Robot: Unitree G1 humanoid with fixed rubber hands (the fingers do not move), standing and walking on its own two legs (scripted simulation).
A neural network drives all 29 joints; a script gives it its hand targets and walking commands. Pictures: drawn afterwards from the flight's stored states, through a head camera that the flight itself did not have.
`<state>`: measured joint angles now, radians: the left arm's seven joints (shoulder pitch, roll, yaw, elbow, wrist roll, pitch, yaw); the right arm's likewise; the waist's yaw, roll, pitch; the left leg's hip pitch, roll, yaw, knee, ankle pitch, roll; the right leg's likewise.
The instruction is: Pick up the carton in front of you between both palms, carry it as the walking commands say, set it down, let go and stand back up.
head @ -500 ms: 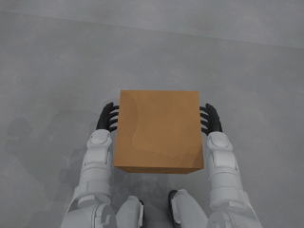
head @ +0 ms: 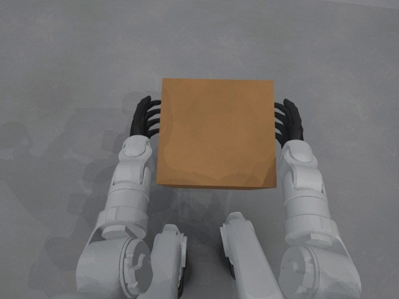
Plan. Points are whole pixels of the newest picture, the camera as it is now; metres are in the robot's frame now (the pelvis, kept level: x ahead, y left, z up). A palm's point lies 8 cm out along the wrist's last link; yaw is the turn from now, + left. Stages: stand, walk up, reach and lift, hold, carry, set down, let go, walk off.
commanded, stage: set down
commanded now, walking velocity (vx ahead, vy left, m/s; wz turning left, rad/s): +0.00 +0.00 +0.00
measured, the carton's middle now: (213, 144) +0.43 -0.05 -0.16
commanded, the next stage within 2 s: none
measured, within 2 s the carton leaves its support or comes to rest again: rests again in 1.50 s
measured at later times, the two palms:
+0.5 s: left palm (163, 135) +0.49 +0.07 -0.24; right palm (275, 147) +0.42 -0.22 -0.24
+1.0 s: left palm (173, 138) +0.52 +0.05 -0.37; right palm (266, 150) +0.45 -0.24 -0.36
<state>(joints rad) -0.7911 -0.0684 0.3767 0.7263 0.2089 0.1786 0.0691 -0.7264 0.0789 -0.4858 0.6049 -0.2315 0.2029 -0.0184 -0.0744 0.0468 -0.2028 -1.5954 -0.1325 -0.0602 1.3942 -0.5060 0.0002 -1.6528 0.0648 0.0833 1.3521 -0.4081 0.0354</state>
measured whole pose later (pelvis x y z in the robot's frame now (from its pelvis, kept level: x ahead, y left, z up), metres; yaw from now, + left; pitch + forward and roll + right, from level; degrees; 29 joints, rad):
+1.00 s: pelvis -0.04 +0.00 -0.21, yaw +1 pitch +42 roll -1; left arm -1.43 0.21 0.11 1.02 0.03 0.22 0.15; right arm -1.21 -0.10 -0.52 0.73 -0.06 0.24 -0.10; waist -0.15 0.02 0.21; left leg -2.23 -0.21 -0.05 2.13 -0.64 -0.05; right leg -2.28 0.08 0.03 2.06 -0.52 0.06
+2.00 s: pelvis -0.04 +0.01 -0.23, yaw +0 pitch +37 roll -3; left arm -1.53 0.27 0.13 1.22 0.07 0.14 0.05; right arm -1.32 -0.17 -0.57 0.99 -0.14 0.15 0.03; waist -0.15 0.04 0.33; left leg -2.24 -0.15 0.00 2.23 -0.63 0.02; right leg -2.26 0.03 0.01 2.14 -0.53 0.06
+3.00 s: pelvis -0.03 +0.00 -0.09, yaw -1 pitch +47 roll -1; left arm -1.29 0.35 0.10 0.94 -0.03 0.24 0.05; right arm -1.06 -0.22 -0.35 0.74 0.12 0.20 -0.07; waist -0.16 0.04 -0.02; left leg -1.97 -0.08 -0.02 1.71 -0.55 0.00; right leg -2.02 0.03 0.00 1.63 -0.43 0.00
